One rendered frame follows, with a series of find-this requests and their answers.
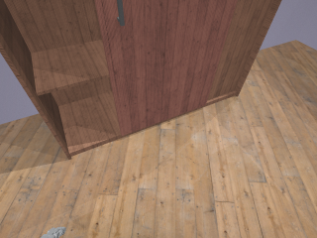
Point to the left robot hand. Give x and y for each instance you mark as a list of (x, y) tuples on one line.
[(55, 232)]

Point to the wardrobe door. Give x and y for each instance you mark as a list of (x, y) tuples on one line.
[(162, 63), (247, 22)]

